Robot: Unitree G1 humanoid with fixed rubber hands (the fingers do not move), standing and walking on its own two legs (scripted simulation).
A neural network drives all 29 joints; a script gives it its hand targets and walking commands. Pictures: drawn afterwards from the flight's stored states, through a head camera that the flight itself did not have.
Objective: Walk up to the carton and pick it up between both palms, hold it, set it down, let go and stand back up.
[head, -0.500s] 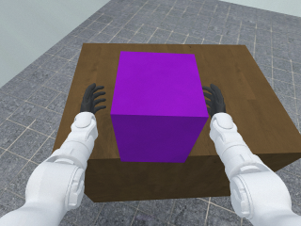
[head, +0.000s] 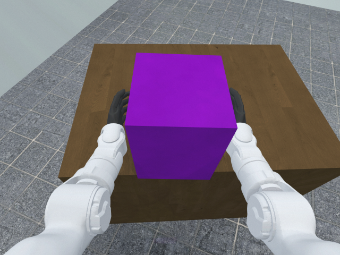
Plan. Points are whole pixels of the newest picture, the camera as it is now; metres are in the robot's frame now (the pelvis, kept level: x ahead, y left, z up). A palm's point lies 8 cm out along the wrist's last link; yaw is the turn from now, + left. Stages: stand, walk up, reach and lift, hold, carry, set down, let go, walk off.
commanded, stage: reach and lift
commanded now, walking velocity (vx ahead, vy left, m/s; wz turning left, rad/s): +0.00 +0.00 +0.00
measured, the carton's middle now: (176, 121) +0.45 +0.00 +0.04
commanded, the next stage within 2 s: none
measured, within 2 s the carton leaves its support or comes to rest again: neither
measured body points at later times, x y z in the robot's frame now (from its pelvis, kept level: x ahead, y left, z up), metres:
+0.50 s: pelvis +0.02 +0.00 +0.02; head +0.09 +0.00 +0.47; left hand +0.44 +0.14 +0.05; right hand +0.43 -0.15 +0.06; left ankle +0.02 +0.12 -0.72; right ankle +0.01 -0.10 -0.72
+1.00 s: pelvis +0.02 +0.00 +0.03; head +0.10 +0.01 +0.47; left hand +0.44 +0.14 +0.05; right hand +0.43 -0.15 +0.06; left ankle +0.02 +0.12 -0.72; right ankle +0.01 -0.10 -0.72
